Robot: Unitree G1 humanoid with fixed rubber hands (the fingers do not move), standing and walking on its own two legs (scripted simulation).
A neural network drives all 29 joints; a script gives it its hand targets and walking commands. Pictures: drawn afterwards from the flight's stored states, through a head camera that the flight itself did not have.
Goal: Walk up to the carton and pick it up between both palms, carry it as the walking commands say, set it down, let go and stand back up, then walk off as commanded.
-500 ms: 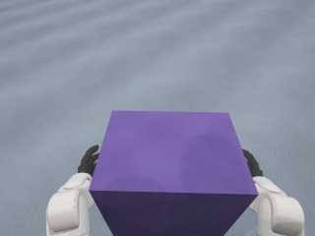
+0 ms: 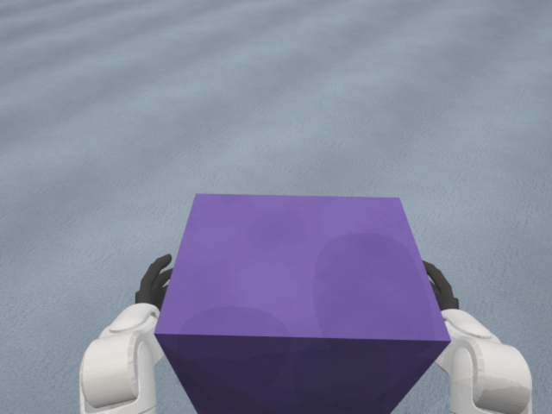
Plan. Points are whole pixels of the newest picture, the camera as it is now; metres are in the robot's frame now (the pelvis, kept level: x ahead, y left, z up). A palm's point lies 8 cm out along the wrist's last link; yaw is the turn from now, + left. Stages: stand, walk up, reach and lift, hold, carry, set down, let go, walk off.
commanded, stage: carry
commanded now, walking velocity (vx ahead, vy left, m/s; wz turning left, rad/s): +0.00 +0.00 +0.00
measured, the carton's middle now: (293, 314) +0.27 -0.01 +0.02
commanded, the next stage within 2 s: hold in 1.44 s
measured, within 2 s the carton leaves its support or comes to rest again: neither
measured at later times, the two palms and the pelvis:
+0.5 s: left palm (152, 311) +0.25 +0.18 +0.08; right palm (440, 318) +0.24 -0.19 +0.07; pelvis +0.00 +0.00 +0.00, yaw +0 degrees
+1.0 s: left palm (153, 311) +0.25 +0.18 +0.08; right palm (439, 317) +0.24 -0.19 +0.07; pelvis +0.00 +0.00 +0.00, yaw +0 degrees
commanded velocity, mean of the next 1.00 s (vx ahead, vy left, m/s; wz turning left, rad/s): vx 0.00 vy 0.00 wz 0.00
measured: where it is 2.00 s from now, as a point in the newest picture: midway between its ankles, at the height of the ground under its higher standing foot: outside the picture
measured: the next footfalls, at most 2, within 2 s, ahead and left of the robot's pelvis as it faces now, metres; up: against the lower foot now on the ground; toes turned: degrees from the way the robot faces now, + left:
none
